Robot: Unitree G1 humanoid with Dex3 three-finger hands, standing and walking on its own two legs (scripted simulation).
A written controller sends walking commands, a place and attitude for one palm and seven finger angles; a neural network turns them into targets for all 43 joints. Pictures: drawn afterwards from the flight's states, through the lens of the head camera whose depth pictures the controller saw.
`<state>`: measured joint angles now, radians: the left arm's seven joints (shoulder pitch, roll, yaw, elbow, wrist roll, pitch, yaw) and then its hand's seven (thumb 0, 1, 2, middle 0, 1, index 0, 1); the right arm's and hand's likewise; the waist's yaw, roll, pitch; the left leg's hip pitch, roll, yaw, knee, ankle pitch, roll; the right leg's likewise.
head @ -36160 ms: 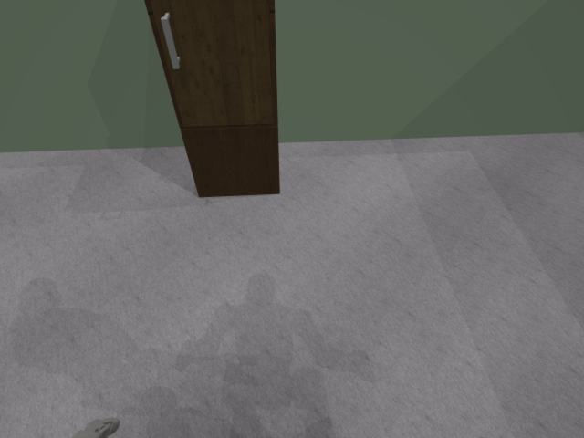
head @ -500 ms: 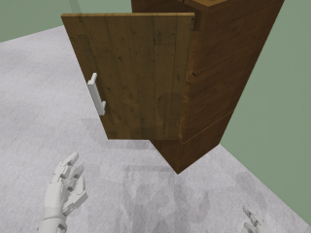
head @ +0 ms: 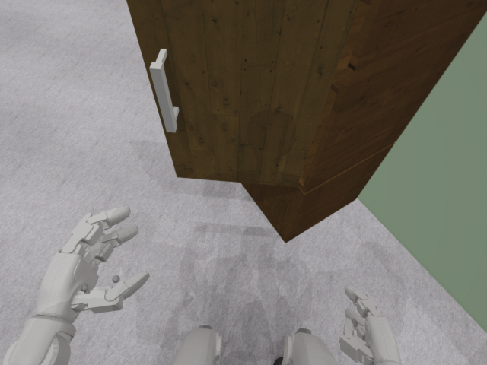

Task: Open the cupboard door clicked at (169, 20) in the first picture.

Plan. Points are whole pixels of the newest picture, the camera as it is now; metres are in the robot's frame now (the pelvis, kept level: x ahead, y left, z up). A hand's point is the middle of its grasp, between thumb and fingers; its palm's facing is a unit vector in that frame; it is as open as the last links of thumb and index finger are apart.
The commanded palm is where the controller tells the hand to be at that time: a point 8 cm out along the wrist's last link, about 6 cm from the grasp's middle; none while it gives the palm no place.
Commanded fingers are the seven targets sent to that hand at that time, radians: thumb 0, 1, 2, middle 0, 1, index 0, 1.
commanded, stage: raise the hand with hooked fingers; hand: left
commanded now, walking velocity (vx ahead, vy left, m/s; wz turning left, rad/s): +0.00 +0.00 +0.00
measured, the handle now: (167, 93) +0.57 +0.20 +0.08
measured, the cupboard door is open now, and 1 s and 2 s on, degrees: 53 53 53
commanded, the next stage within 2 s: move the hooked fingers beside the handle in 1.38 s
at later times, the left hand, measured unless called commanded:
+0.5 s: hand (83, 241) +0.26 +0.25 +0.07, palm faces +0.01 -1.00 -0.06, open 13.3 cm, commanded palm +0.24 +0.31 +0.08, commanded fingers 0.00 -0.50 0.30 -0.30 -1.20 -0.30 -1.20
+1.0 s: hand (73, 198) +0.32 +0.27 +0.10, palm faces +0.01 -1.00 -0.04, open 14.0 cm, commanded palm +0.28 +0.32 +0.10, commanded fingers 0.00 -0.50 0.30 -0.30 -1.20 -0.30 -1.20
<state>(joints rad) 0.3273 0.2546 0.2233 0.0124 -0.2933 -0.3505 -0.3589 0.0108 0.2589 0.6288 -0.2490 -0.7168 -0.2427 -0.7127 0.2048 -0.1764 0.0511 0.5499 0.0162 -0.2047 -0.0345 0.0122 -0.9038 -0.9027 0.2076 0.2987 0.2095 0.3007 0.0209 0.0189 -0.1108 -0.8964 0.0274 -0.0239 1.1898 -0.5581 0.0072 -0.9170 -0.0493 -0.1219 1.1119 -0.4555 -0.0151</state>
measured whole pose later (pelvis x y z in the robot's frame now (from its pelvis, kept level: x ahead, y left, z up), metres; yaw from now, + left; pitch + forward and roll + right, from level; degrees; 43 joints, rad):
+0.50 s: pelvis +0.01 +0.01 +0.02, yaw +0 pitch +13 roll -3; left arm 0.21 0.33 0.32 0.14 -0.33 -0.34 -0.37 0.00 -0.32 0.38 -0.29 -1.09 -0.29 -1.09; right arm 0.25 -0.27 0.03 0.51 0.03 -0.22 -0.05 0.01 -0.91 -0.90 0.20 0.30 0.21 0.30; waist -0.01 0.00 -0.11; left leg -0.78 0.02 0.00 1.07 -0.52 0.03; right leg -0.80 -0.05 -0.10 0.98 -0.41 0.01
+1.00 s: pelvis +0.02 +0.00 +0.04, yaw -1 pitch +13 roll -2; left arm -0.04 0.42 0.45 0.42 -0.36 -0.29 -0.52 -0.01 -0.50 0.30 -0.30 -1.20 -0.30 -1.20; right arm 0.29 -0.29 0.04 0.54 0.03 -0.18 -0.06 0.01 -0.90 -0.90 0.21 0.30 0.21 0.30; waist -0.01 0.01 -0.09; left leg -0.70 0.03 0.01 0.97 -0.49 0.01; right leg -0.74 -0.03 -0.10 0.90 -0.38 -0.01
